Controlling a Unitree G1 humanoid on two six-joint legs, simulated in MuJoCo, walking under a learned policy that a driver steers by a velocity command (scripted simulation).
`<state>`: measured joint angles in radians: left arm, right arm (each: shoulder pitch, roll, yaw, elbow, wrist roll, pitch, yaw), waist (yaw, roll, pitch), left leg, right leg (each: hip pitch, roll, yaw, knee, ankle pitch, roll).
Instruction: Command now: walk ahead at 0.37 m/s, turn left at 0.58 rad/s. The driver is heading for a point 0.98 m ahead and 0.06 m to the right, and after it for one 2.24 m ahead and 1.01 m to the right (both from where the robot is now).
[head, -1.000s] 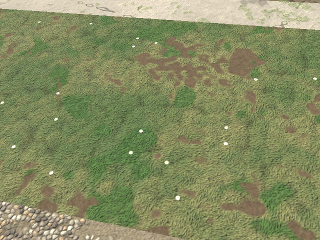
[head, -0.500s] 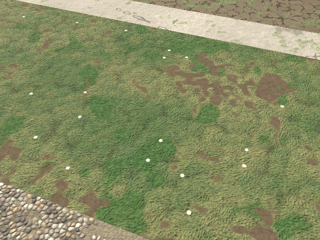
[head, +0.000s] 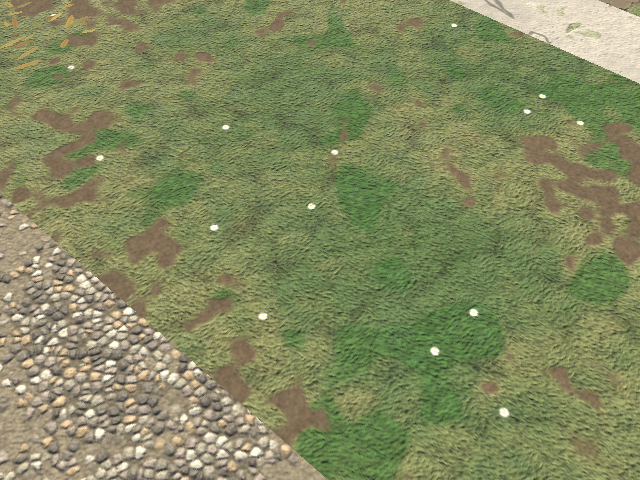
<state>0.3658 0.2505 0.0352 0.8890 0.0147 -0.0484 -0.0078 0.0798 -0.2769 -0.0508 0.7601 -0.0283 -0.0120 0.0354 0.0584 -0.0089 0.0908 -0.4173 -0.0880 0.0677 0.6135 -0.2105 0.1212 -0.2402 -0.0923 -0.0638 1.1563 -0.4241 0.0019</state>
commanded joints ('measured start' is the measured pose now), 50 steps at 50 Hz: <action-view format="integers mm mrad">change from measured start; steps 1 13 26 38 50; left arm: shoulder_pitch -51 -231 -67 -97 -150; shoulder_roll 131 107 170 196 146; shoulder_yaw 26 16 22 72 76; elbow -110 -190 -114 -116 -159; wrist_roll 2 16 -38 5 21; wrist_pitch -30 59 26 77 51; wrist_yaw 8 9 4 3 -41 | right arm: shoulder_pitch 167 297 316 104 145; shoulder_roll -158 -143 -115 -89 -143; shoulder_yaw -51 -40 -7 4 -7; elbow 7 37 75 11 4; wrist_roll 18 25 -23 -3 3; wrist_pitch -13 -6 10 31 -57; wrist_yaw -29 -53 -72 -50 -76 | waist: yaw -63 -82 -70 -40 -33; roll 10 63 -87 -136 98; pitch -97 -121 -245 -130 -2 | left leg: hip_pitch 392 381 20 7 349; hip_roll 302 192 -24 37 351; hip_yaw -414 -324 -158 -105 -424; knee -311 -252 591 207 -537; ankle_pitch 504 838 -381 -229 -370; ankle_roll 164 56 -106 -167 20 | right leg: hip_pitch -387 -423 214 -17 -528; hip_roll -36 29 -277 -31 134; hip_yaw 80 67 570 536 186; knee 79 -233 -775 -992 -124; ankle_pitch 98 276 1103 -168 166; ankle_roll -8 42 -387 -230 -11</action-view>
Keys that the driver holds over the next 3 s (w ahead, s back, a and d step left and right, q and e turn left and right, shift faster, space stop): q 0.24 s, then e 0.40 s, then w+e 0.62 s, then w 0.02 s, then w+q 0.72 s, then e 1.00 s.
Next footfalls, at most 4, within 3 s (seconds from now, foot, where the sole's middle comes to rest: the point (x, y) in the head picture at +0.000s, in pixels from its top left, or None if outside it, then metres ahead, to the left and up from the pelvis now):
0.46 right None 0.33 -0.06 -0.76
0.90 left None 0.28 0.13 -0.76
1.36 right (434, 440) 0.51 -0.18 -0.76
1.90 left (393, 296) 0.85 -0.10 -0.76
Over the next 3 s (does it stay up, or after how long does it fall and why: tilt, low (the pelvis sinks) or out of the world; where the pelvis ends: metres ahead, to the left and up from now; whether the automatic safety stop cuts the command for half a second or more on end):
stays up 0.95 -0.13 0.02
